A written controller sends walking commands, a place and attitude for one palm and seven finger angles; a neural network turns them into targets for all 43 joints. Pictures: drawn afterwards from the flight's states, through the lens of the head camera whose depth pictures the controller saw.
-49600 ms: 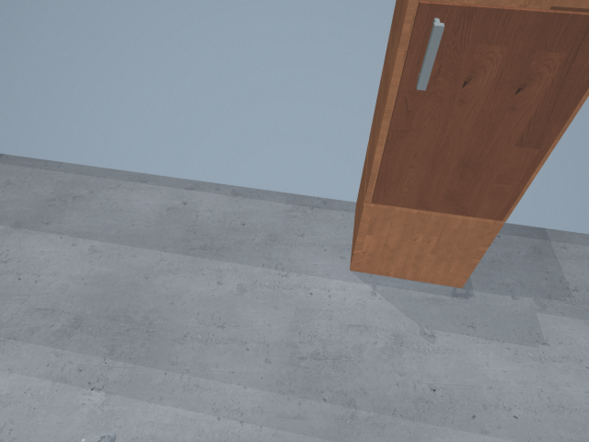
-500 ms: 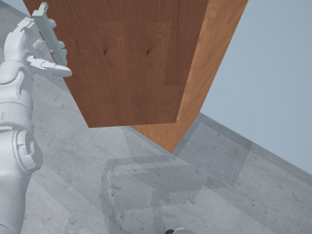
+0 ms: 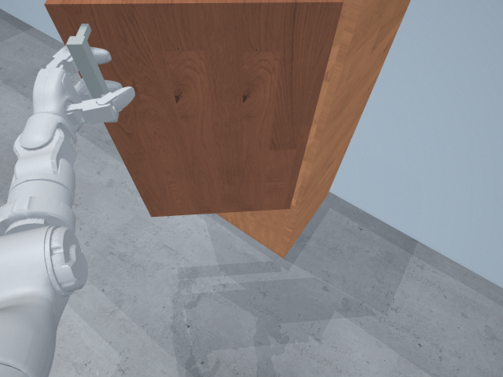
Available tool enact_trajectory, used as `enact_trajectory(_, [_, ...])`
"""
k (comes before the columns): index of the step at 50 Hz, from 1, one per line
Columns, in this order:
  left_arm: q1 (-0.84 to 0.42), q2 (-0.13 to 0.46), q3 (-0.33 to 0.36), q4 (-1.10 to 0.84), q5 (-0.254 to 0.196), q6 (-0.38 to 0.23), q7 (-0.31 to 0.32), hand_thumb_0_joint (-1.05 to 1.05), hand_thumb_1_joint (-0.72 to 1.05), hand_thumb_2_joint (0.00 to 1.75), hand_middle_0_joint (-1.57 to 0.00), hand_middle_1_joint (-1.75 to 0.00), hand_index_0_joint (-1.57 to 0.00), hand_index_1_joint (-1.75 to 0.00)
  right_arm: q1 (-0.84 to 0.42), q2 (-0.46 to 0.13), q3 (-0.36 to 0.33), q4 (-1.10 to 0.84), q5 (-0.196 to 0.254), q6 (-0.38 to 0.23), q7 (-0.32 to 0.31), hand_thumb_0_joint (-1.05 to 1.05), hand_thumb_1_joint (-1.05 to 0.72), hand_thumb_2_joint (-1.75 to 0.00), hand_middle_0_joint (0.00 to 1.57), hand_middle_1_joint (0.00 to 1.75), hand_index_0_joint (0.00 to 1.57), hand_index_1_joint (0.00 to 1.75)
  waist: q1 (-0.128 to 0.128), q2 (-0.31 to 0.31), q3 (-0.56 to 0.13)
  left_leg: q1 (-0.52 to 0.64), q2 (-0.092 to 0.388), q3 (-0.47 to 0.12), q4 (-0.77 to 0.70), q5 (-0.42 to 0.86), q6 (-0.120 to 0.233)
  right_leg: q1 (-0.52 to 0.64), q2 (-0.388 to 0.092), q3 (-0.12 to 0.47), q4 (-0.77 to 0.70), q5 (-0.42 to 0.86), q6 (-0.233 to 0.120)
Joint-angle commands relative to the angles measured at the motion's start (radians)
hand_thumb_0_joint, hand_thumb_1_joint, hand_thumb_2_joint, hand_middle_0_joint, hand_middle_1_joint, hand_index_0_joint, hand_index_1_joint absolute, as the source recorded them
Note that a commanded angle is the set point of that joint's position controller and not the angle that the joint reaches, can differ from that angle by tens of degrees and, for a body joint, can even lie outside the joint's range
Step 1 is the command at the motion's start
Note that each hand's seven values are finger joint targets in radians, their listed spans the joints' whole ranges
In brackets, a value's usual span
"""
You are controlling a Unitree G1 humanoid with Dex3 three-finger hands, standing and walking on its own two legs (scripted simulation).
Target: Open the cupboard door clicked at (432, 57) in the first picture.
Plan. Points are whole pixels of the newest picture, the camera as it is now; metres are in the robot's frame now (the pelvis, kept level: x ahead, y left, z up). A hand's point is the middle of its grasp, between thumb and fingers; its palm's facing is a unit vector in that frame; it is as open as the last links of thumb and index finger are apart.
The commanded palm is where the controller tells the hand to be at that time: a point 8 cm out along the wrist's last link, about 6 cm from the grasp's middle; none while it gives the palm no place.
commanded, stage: close the thumb around the handle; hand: left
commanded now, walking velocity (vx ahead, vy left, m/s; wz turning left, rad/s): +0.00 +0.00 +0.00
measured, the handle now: (98, 76) +0.55 +0.20 +0.16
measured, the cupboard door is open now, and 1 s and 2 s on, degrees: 40 60 82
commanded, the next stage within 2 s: pull the door open along its arc in 0.26 s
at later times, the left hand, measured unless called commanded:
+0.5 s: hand (107, 99) +0.50 +0.18 +0.17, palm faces +0.01 -1.00 -0.01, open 5.7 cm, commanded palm +0.46 +0.24 +0.16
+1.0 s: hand (124, 161) +0.38 +0.14 +0.17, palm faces +0.21 -0.97 +0.11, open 6.2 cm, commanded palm +0.33 +0.19 +0.16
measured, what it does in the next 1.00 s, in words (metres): stands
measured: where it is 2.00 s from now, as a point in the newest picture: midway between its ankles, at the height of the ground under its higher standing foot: outside the picture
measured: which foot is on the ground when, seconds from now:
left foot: down 0.00-1.00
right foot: down 0.00-1.00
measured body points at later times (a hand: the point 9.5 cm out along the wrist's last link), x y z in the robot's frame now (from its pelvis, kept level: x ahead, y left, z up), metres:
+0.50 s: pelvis -0.01 -0.01 +0.00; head +0.06 -0.01 +0.44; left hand +0.49 +0.23 +0.17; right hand -0.02 -0.28 -0.11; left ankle -0.04 +0.10 -0.73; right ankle +0.00 -0.12 -0.73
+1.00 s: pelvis +0.01 +0.00 +0.01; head +0.01 -0.02 +0.46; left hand +0.36 +0.19 +0.16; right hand +0.17 -0.24 -0.09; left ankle -0.03 +0.10 -0.73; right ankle +0.00 -0.12 -0.73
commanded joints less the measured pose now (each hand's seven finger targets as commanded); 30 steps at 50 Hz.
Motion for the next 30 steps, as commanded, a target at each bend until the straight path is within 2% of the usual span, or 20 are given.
enact_trajectory(1, [-0.491, 0.256, 0.008, -0.223, -0.035, -0.072, -0.013, 0.0, 0.79, 0.85, -0.39, -1.34, -0.39, -1.34, 0.129, -0.18, -0.065, -0.052, 0.004, -0.019, -0.022, 0.0, -0.9, -0.9, 0.2, 0.3, 0.2, 0.3, 0.001, 0.039, -0.371, 0.227, -0.017, -0.087, -0.031, 0.502, 0.013, 0.187, 0.037, 0.034, -0.009, 0.44, -0.015])
enact_trajectory(3, [-0.504, 0.253, -0.005, -0.185, -0.033, -0.057, -0.018, 0.0, 0.9, 0.9, -0.4, -1.35, -0.4, -1.35, 0.127, -0.182, -0.063, -0.049, 0.007, -0.02, -0.027, 0.0, -0.9, -0.9, 0.2, 0.3, 0.2, 0.3, -0.012, 0.02, -0.336, 0.196, -0.021, -0.085, -0.042, 0.419, 0.014, 0.177, 0.035, 0.034, -0.017, 0.4, -0.015])
enact_trajectory(4, [-0.522, 0.252, -0.01, -0.194, -0.032, -0.055, -0.017, 0.0, 0.9, 0.9, -0.4, -1.35, -0.4, -1.35, 0.128, -0.184, -0.062, -0.049, 0.006, -0.021, -0.028, 0.0, -0.9, -0.9, 0.2, 0.3, 0.2, 0.3, -0.016, 0.027, -0.336, 0.188, -0.023, -0.086, -0.046, 0.394, 0.015, 0.175, 0.033, 0.035, -0.018, 0.386, -0.016])
enact_trajectory(6, [-0.538, 0.287, 0.013, -0.198, -0.031, -0.064, -0.013, 0.0, 0.9, 0.9, -0.4, -1.35, -0.4, -1.35, 0.128, -0.185, -0.061, -0.046, 0.006, -0.025, -0.033, 0.0, -0.9, -0.9, 0.2, 0.3, 0.2, 0.3, -0.012, 0.048, -0.365, 0.203, -0.026, -0.087, -0.041, 0.396, 0.017, 0.181, 0.031, 0.041, -0.018, 0.385, -0.016])
enact_trajectory(7, [-0.536, 0.295, 0.012, -0.175, -0.024, -0.062, -0.012, 0.0, 0.9, 0.9, -0.4, -1.35, -0.4, -1.35, 0.133, -0.186, -0.059, -0.042, 0.005, -0.026, -0.035, 0.0, -0.9, -0.9, 0.2, 0.3, 0.2, 0.3, -0.015, 0.031, -0.35, 0.184, -0.026, -0.091, -0.044, 0.384, 0.016, 0.179, 0.03, 0.039, -0.018, 0.377, -0.017])
enact_trajectory(8, [-0.562, 0.261, -0.018, -0.179, -0.026, -0.063, -0.015, 0.0, 0.9, 0.9, -0.4, -1.35, -0.4, -1.35, 0.131, -0.184, -0.058, -0.043, 0.004, -0.03, -0.033, 0.0, -0.9, -0.9, 0.2, 0.3, 0.2, 0.3, -0.028, 0.041, -0.345, 0.183, -0.028, -0.088, -0.046, 0.361, 0.016, 0.17, 0.03, 0.041, -0.021, 0.366, -0.014])
enact_trajectory(9, [-0.566, 0.275, -0.009, -0.177, -0.022, -0.069, -0.016, 0.0, 0.9, 0.9, -0.4, -1.35, -0.4, -1.35, 0.135, -0.186, -0.059, -0.039, 0.004, -0.032, -0.036, 0.0, -0.9, -0.9, 0.2, 0.3, 0.2, 0.3, -0.025, 0.023, -0.351, 0.181, -0.027, -0.095, -0.046, 0.357, 0.015, 0.173, 0.03, 0.038, -0.019, 0.359, -0.016])
enact_trajectory(11, [-0.567, 0.305, 0.019, -0.172, -0.026, -0.075, -0.013, 0.0, 0.9, 0.9, -0.4, -1.35, -0.4, -1.35, 0.14, -0.189, -0.058, -0.038, 0.002, -0.033, -0.038, 0.0, -0.9, -0.9, 0.2, 0.3, 0.2, 0.3, -0.019, 0.043, -0.376, 0.19, -0.028, -0.095, -0.041, 0.376, 0.015, 0.179, 0.029, 0.042, -0.016, 0.369, -0.016])
enact_trajectory(12, [-0.555, 0.321, 0.03, -0.164, -0.023, -0.076, -0.011, 0.0, 0.9, 0.9, -0.4, -1.35, -0.4, -1.35, 0.14, -0.19, -0.059, -0.04, 0.003, -0.033, -0.038, 0.0, -0.9, -0.9, 0.2, 0.3, 0.2, 0.3, -0.014, 0.034, -0.38, 0.179, -0.029, -0.093, -0.041, 0.371, 0.015, 0.187, 0.029, 0.042, -0.015, 0.369, -0.016])
enact_trajectory(13, [-0.567, 0.299, 0.009, -0.16, -0.02, -0.074, -0.009, 0.0, 0.9, 0.9, -0.4, -1.35, -0.4, -1.35, 0.137, -0.187, -0.057, -0.039, 0.001, -0.034, -0.037, 0.0, -0.9, -0.9, 0.2, 0.3, 0.2, 0.3, -0.023, 0.04, -0.367, 0.175, -0.03, -0.09, -0.043, 0.359, 0.016, 0.18, 0.028, 0.044, -0.018, 0.367, -0.014])
enact_trajectory(14, [-0.571, 0.291, 0.001, -0.176, -0.019, -0.078, -0.007, 0.0, 0.9, 0.9, -0.4, -1.35, -0.4, -1.35, 0.136, -0.186, -0.059, -0.042, 0.003, -0.037, -0.035, 0.0, -0.9, -0.9, 0.2, 0.3, 0.2, 0.3, -0.021, 0.05, -0.365, 0.174, -0.031, -0.089, -0.044, 0.349, 0.016, 0.177, 0.028, 0.046, -0.021, 0.359, -0.014])
enact_trajectory(15, [-0.563, 0.29, 0.0, -0.168, -0.02, -0.083, -0.005, 0.0, 0.9, 0.9, -0.4, -1.35, -0.4, -1.35, 0.142, -0.189, -0.059, -0.043, 0.003, -0.037, -0.036, 0.0, -0.9, -0.9, 0.2, 0.3, 0.2, 0.3, -0.023, 0.03, -0.366, 0.175, -0.031, -0.091, -0.04, 0.358, 0.02, 0.181, 0.029, 0.041, -0.018, 0.361, -0.016])
enact_trajectory(17, [-0.574, 0.296, 0.0, -0.171, -0.016, -0.084, -0.004, 0.0, 0.9, 0.9, -0.4, -1.35, -0.4, -1.35, 0.141, -0.19, -0.059, -0.04, 0.003, -0.037, -0.036, 0.0, -0.9, -0.9, 0.2, 0.3, 0.2, 0.3, -0.023, 0.048, -0.367, 0.175, -0.03, -0.091, -0.045, 0.332, 0.017, 0.171, 0.03, 0.046, -0.023, 0.341, -0.014])
enact_trajectory(19, [-0.565, 0.298, 0.0, -0.146, -0.018, -0.075, -0.007, 0.0, 0.9, 0.9, -0.4, -1.35, -0.4, -1.35, 0.142, -0.194, -0.058, -0.039, 0.004, -0.04, -0.035, 0.0, -0.9, -0.9, 0.2, 0.3, 0.2, 0.3, -0.028, 0.022, -0.351, 0.145, -0.032, -0.085, -0.049, 0.293, 0.02, 0.18, 0.029, 0.05, -0.03, 0.328, -0.012])
enact_trajectory(21, [-0.519, 0.297, 0.012, -0.16, -0.027, -0.081, -0.014, 0.0, 0.9, 0.9, -0.4, -1.35, -0.4, -1.35, 0.14, -0.193, -0.061, -0.046, 0.004, -0.041, -0.036, 0.0, -0.9, -0.9, 0.2, 0.3, 0.2, 0.3, -0.011, 0.026, -0.382, 0.153, -0.033, -0.083, -0.052, 0.307, 0.02, 0.206, 0.028, 0.047, -0.026, 0.34, -0.014])
enact_trajectory(22, [-0.506, 0.303, 0.018, -0.175, -0.029, -0.082, -0.018, 0.0, 0.9, 0.9, -0.4, -1.35, -0.4, -1.35, 0.137, -0.193, -0.06, -0.05, 0.003, -0.041, -0.035, 0.0, -0.9, -0.9, 0.2, 0.3, 0.2, 0.3, 0.0, 0.054, -0.397, 0.164, -0.033, -0.084, -0.054, 0.319, 0.017, 0.211, 0.028, 0.047, -0.023, 0.345, -0.018])
enact_trajectory(23, [-0.486, 0.297, 0.019, -0.186, -0.035, -0.081, -0.021, 0.0, 0.9, 0.9, -0.4, -1.35, -0.4, -1.35, 0.134, -0.192, -0.062, -0.055, 0.005, -0.041, -0.034, 0.0, -0.9, -0.9, 0.2, 0.3, 0.2, 0.3, 0.004, 0.036, -0.405, 0.165, -0.032, -0.078, -0.052, 0.326, 0.019, 0.224, 0.029, 0.049, -0.023, 0.357, -0.017])
enact_trajectory(25, [-0.423, 0.273, 0.009, -0.207, -0.046, -0.082, -0.029, 0.0, 0.9, 0.9, -0.4, -1.35, -0.4, -1.35, 0.126, -0.189, -0.063, -0.066, 0.007, -0.038, -0.033, 0.0, -0.9, -0.9, 0.2, 0.3, 0.2, 0.3, 0.017, 0.038, -0.395, 0.173, -0.03, -0.076, -0.056, 0.345, 0.02, 0.228, 0.031, 0.04, -0.022, 0.361, -0.022])
enact_trajectory(26, [-0.381, 0.282, 0.029, -0.212, -0.052, -0.077, -0.032, 0.0, 0.9, 0.9, -0.4, -1.35, -0.4, -1.35, 0.119, -0.19, -0.064, -0.072, 0.008, -0.037, -0.032, 0.0, -0.9, -0.9, 0.2, 0.3, 0.2, 0.3, 0.031, 0.024, -0.402, 0.17, -0.029, -0.072, -0.06, 0.344, 0.019, 0.243, 0.031, 0.042, -0.023, 0.369, -0.02])
enact_trajectory(30, [-0.234, 0.237, 0.017, -0.322, -0.083, -0.046, -0.043, 0.0, 0.9, 0.9, -0.4, -1.35, -0.4, -1.35, 0.085, -0.186, -0.07, -0.108, 0.018, -0.034, -0.028, 0.0, -0.9, -0.9, 0.2, 0.3, 0.2, 0.3, 0.063, 0.015, -0.398, 0.188, -0.025, -0.059, -0.072, 0.407, 0.022, 0.286, 0.032, 0.036, -0.023, 0.418, -0.024])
